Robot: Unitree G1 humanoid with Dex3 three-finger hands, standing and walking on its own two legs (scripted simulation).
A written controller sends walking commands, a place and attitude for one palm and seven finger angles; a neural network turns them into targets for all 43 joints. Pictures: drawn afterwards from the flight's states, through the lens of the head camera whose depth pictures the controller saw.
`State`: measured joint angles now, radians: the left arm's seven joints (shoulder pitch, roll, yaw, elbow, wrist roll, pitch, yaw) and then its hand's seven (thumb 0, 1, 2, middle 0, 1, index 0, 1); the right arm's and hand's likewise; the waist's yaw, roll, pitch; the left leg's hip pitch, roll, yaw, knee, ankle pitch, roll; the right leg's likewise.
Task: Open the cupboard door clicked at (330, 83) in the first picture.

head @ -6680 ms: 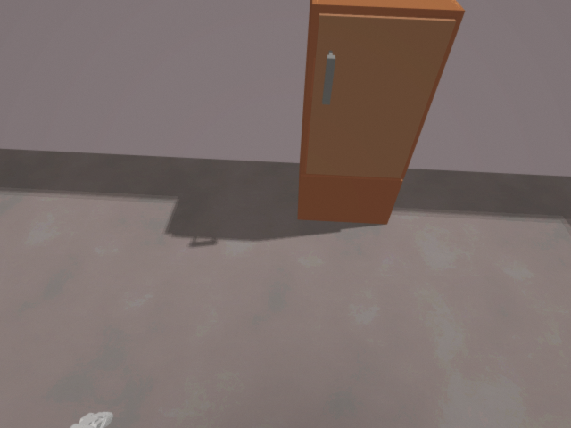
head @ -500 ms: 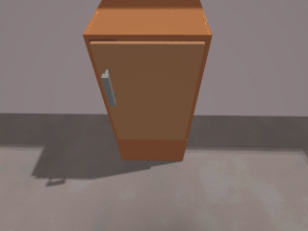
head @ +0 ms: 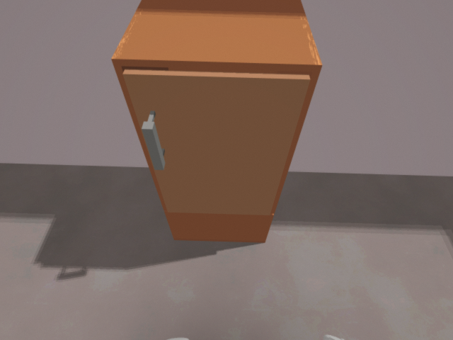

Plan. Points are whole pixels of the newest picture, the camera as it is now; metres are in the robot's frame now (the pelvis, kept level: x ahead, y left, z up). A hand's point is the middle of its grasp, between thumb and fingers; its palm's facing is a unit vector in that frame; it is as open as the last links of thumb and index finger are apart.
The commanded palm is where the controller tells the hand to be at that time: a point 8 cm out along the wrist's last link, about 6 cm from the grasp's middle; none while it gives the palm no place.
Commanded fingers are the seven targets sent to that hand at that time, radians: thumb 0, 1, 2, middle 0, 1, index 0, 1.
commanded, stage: come to a stop and stand still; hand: left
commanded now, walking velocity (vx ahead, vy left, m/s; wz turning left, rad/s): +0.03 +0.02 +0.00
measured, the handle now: (156, 141) +0.54 +0.22 -0.03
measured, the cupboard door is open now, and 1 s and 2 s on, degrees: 0 0 0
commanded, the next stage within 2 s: look again from close up in 0.60 s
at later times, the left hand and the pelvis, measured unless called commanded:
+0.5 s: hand out of the picture +0.00 +0.13 -0.17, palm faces +0.07 -0.98 -0.19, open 7.2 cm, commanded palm none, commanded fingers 0.00 0.90 0.90 -0.20 -0.30 -0.20 -0.30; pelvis -0.02 -0.05 +0.00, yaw +1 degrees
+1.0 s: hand out of the picture -0.06 +0.14 -0.18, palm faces +0.05 -0.99 -0.16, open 7.3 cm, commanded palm none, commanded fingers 0.00 0.90 0.90 -0.20 -0.30 -0.20 -0.30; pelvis -0.05 -0.02 +0.00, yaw +1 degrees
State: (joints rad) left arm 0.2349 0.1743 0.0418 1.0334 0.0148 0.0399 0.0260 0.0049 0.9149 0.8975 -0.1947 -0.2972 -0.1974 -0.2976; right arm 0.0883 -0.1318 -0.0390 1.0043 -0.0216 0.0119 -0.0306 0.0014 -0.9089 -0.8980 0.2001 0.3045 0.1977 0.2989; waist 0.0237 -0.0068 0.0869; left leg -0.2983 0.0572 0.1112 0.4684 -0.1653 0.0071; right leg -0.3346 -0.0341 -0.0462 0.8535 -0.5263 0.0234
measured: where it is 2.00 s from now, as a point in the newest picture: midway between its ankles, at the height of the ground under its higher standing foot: outside the picture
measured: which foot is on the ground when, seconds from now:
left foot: down 0.00-0.10, up 0.12-0.34, down 0.36-1.00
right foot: up 0.00-0.08, down 0.10-1.00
